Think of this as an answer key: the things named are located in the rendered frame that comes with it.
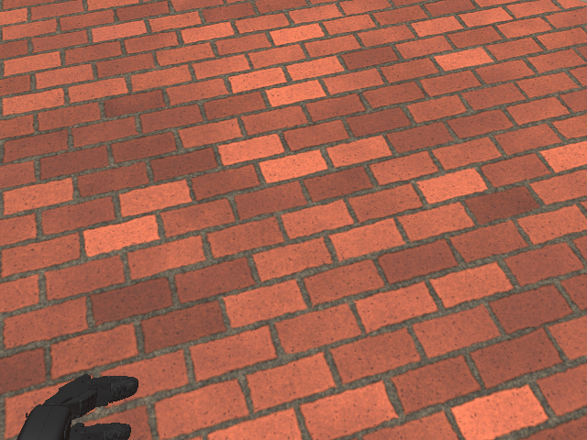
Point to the left robot hand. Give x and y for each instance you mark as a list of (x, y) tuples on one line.
[(52, 420)]

